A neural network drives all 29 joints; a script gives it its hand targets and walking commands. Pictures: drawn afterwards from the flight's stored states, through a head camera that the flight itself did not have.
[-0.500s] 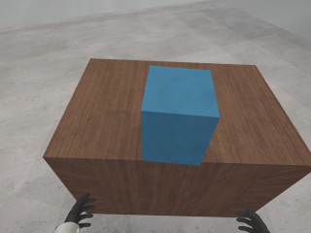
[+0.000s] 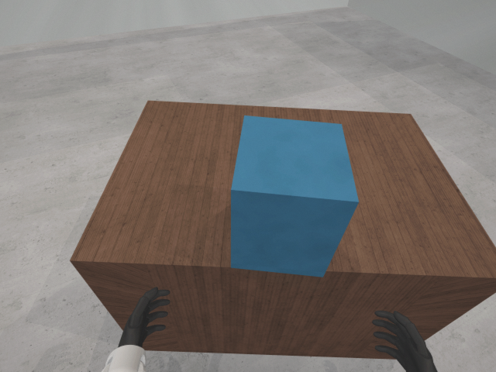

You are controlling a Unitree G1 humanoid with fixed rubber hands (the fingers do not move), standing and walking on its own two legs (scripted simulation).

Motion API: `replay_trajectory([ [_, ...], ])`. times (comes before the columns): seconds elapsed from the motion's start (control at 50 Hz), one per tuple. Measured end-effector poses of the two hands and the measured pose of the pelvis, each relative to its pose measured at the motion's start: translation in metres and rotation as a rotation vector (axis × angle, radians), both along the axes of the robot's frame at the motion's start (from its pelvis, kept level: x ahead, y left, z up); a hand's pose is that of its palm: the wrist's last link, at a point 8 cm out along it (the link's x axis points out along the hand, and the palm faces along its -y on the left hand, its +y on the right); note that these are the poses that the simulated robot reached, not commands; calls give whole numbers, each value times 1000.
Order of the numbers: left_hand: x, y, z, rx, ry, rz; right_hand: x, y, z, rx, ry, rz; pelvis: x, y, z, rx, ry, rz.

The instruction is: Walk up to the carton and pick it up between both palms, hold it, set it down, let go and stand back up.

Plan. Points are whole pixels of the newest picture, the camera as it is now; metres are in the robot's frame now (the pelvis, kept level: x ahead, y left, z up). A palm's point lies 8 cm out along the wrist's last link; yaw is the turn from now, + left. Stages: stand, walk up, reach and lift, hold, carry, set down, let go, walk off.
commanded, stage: reach and lift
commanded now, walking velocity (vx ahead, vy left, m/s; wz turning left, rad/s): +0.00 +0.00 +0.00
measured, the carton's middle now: (284, 198) +0.46 -0.05 +0.00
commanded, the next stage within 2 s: none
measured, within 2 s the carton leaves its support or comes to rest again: neither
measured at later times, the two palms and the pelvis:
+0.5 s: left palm (149, 308) +0.22 +0.17 -0.01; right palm (408, 322) +0.22 -0.24 -0.01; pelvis +0.00 +0.01 +0.00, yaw +0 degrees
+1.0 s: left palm (168, 252) +0.29 +0.15 +0.04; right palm (409, 268) +0.29 -0.24 +0.04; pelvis +0.00 -0.01 +0.00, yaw +0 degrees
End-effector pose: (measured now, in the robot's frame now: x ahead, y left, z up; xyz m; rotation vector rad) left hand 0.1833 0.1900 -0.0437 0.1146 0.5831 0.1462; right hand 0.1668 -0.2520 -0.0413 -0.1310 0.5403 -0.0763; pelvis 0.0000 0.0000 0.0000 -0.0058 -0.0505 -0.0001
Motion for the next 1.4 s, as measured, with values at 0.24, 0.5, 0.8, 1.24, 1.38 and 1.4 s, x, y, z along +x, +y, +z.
replay_trajectory([
  [0.24,18,-8,13,-26,-160,5,31,3,20,18,-125,1,7,0,0,-7,6,7],
  [0.5,36,-20,37,-43,-292,3,55,12,34,56,-248,9,3,5,0,-9,-14,0],
  [0.8,83,-37,60,-72,-342,5,104,9,64,66,-289,25,-5,-3,0,4,22,-4],
  [1.24,145,-36,116,-52,-318,22,165,10,115,73,-311,53,-10,-6,2,12,74,-24],
  [1.38,167,-36,138,-55,-328,14,193,9,139,55,-315,54,-7,-5,3,7,85,-22],
  [1.4,169,-35,140,-56,-328,14,196,9,141,52,-315,52,-6,-5,3,7,86,-21],
])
